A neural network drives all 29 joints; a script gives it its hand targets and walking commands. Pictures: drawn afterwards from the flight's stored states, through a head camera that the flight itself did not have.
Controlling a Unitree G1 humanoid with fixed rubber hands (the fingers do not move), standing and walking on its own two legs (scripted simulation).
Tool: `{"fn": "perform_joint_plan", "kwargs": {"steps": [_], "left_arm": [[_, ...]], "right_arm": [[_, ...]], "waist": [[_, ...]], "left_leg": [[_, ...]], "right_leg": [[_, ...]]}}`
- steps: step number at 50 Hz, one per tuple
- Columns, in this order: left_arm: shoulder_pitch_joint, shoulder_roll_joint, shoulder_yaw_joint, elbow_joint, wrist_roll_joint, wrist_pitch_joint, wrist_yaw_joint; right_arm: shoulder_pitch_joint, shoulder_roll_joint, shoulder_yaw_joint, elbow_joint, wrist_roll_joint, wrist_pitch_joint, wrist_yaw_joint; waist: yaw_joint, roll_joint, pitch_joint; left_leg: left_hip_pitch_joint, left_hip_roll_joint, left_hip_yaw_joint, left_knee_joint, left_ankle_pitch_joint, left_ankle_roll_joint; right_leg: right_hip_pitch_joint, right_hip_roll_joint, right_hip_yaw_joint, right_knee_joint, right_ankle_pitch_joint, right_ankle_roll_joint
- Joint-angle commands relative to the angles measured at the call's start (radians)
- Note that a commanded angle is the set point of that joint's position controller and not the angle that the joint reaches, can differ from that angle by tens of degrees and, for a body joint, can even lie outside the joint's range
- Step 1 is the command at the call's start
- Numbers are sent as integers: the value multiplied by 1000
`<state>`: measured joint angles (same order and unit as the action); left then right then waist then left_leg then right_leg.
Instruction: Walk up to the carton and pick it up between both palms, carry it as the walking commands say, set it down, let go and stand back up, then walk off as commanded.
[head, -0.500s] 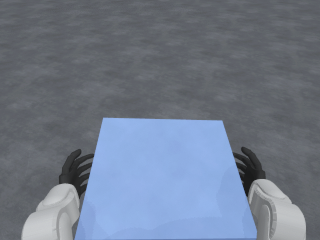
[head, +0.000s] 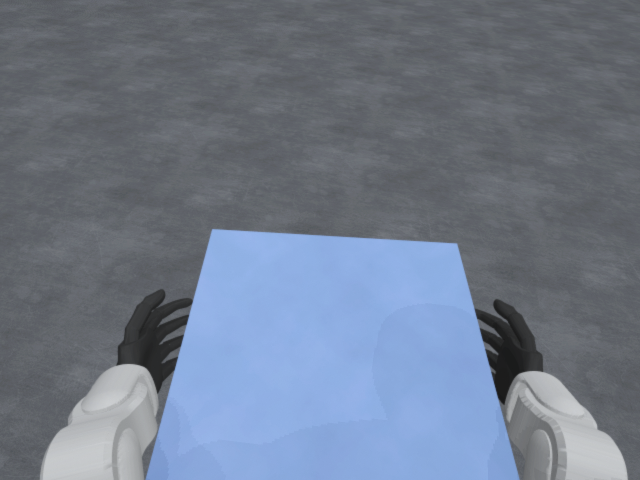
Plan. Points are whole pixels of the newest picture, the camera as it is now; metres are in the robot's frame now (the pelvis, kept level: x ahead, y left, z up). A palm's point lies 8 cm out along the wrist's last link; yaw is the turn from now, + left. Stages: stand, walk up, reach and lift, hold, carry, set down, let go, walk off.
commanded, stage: carry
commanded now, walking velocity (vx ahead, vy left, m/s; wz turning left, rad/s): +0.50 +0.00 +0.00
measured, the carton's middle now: (327, 377) +0.25 -0.02 +0.01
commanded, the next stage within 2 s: none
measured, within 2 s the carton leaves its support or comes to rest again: neither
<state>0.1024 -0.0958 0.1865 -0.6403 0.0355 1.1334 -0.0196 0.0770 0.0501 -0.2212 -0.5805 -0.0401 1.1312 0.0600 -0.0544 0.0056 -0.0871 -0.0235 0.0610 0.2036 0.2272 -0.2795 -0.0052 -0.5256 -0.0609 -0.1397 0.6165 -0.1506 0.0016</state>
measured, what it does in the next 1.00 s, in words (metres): walks ahead: right foot, then left foot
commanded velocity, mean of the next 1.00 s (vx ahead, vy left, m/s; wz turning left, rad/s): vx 0.33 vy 0.00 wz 0.00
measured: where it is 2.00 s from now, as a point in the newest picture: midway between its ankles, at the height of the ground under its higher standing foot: (305, 338)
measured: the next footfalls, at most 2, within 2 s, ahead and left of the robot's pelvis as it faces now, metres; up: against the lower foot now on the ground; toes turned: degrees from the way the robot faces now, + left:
right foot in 0.10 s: +0.24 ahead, -0.12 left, +0.00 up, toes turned -8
left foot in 0.54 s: +0.57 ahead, +0.07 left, +0.00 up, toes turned +12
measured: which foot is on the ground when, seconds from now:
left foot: down 0.00-0.14, up 0.16-0.52, down 0.54-1.00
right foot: up 0.00-0.08, down 0.10-0.60, up 0.62-0.96, down 0.98-1.00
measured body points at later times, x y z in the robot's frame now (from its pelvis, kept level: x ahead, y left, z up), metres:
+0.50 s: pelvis +0.35 -0.03 -0.01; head +0.36 -0.05 +0.44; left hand +0.57 +0.18 +0.08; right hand +0.62 -0.21 +0.07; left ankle +0.48 +0.08 -0.73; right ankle +0.20 -0.11 -0.75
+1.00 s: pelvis +0.70 -0.05 -0.02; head +0.69 -0.04 +0.43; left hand +0.94 +0.14 +0.07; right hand +0.94 -0.25 +0.07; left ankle +0.53 +0.06 -0.74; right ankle +0.79 -0.13 -0.75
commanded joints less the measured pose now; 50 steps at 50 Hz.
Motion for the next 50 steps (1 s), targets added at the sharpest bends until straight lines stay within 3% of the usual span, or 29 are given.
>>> {"fn": "perform_joint_plan", "kwargs": {"steps": [1,3,4,5,6,7,9,10,12,14,16,20,24,25,27,28,29,30,31,32,34,37,40,43,45,47,48,49,50], "left_arm": [[-428,-607,-798,-118,-247,28,-12],[-449,-591,-788,-96,-256,50,-14],[-406,-576,-770,-49,-246,58,-12],[-410,-552,-746,-32,-241,67,-15],[-431,-536,-747,-39,-247,71,-10],[-397,-587,-746,-4,-252,66,-17],[-515,-675,-784,-87,-297,55,-30],[-512,-697,-779,-86,-299,52,-39],[-546,-753,-815,-84,-333,31,-62],[-525,-732,-824,-69,-346,13,-75],[-513,-718,-824,-74,-350,1,-82],[-488,-664,-821,-90,-349,-4,-84],[-459,-623,-805,-80,-329,15,-75],[-487,-611,-812,-96,-331,15,-68],[-499,-584,-804,-93,-321,36,-64],[-526,-585,-821,-104,-330,40,-65],[-514,-607,-814,-112,-332,46,-67],[-560,-650,-850,-144,-357,37,-69],[-538,-680,-856,-120,-354,29,-71],[-492,-717,-849,-85,-347,18,-75],[-442,-750,-833,-47,-327,9,-75],[-424,-746,-807,-44,-279,-9,-61],[-399,-705,-789,-67,-252,-14,-32],[-405,-661,-802,-102,-251,3,-16],[-393,-628,-798,-83,-252,24,-8],[-438,-616,-799,-88,-256,36,-14],[-449,-621,-802,-86,-266,38,-17],[-431,-595,-791,-84,-267,40,-19],[-417,-605,-781,-59,-259,42,-14]], "right_arm": [[-392,657,839,-133,331,33,43],[-405,631,812,-131,316,43,31],[-420,602,810,-142,308,49,24],[-478,591,811,-139,307,63,22],[-455,584,793,-106,296,77,20],[-492,590,801,-140,293,73,24],[-501,718,794,-108,304,60,24],[-491,761,797,-74,310,56,31],[-476,815,801,-61,293,32,33],[-419,804,798,-22,268,14,26],[-438,797,817,-48,275,-1,18],[-443,768,832,-74,276,-1,5],[-457,729,839,-105,288,21,9],[-467,728,831,-100,289,24,8],[-422,706,818,-74,285,34,3],[-418,689,803,-100,277,29,-1],[-425,683,792,-101,281,27,-3],[-412,733,804,-100,292,18,2],[-406,765,815,-106,297,17,4],[-439,783,827,-151,309,9,13],[-449,817,851,-130,328,3,30],[-455,805,869,-149,341,-3,46],[-467,761,875,-169,363,-6,51],[-403,706,845,-157,348,6,49],[-363,666,815,-127,327,21,38],[-415,644,800,-133,317,33,38],[-418,632,799,-142,311,34,32],[-425,618,800,-135,313,41,29],[-449,617,812,-139,324,49,25]], "waist": [[29,165,-86],[39,169,-132],[56,115,-159],[88,-30,-184],[106,-228,-229],[93,-315,-209],[74,-98,-212],[68,-60,-229],[58,-91,-222],[58,-160,-198],[70,-151,-181],[79,-163,-100],[85,-166,-81],[85,-156,-83],[44,-131,-214],[13,-58,-298],[-6,181,-389],[-5,280,-405],[10,161,-381],[20,67,-401],[37,15,-336],[36,73,-225],[39,136,-183],[29,220,-179],[28,208,-159],[49,156,-189],[57,103,-225],[76,-43,-276],[84,-216,-289]], "left_leg": [[74,185,-72,-18,513,61],[17,153,-8,147,637,23],[-40,115,35,287,627,-4],[-218,68,45,528,450,-38],[-490,-37,23,866,147,-56],[-636,-75,-79,1052,-189,-30],[-617,12,-230,1105,-119,-8],[-557,44,-245,981,-64,-8],[-512,48,-201,811,26,-30],[-549,31,-138,705,72,-41],[-580,-2,-91,584,98,-35],[-574,-32,-28,376,218,-28],[-437,-54,24,227,310,-10],[-402,-74,52,187,321,1],[-132,-82,38,145,255,38],[91,23,-111,152,278,91],[338,242,-498,126,203,244],[461,322,-714,48,354,360],[390,358,-682,38,504,345],[314,337,-551,42,494,286],[181,262,-395,-15,320,166],[78,231,-249,-60,371,135],[53,177,-95,17,699,91],[122,157,-50,78,889,75],[116,160,-41,121,945,58],[66,131,21,258,830,0],[-29,103,42,376,708,-38],[-203,34,26,575,400,-73],[-354,-49,-49,760,-199,-71]], "right_leg": [[76,45,-71,-104,114,-20],[262,55,-99,-160,149,-28],[384,61,-104,-182,98,-48],[543,-64,75,-250,-88,-86],[738,-288,472,-349,-240,-224],[740,-382,634,-426,-75,-289],[612,-374,486,-402,103,-255],[560,-320,350,-405,71,-175],[540,-220,209,-419,81,-104],[598,-205,142,-431,234,-110],[660,-194,125,-432,300,-119],[685,-136,28,-438,425,-67],[627,-143,-14,-406,473,-99],[643,-140,-11,-352,605,-97],[610,-130,-53,-96,657,-52],[445,-102,-55,100,510,-18],[131,-7,-31,390,236,31],[-93,105,54,588,-298,11],[-136,65,134,707,-349,-6],[-109,1,172,705,-257,-7],[-57,-60,153,524,-178,-1],[2,-13,56,271,-198,9],[87,33,-18,34,-72,13],[85,74,-65,-57,45,3],[141,85,-93,-118,104,-9],[308,59,-100,-245,296,-28],[455,-14,-55,-247,490,-52],[636,-164,120,-191,925,-108],[743,-326,313,-171,1310,-241]]}}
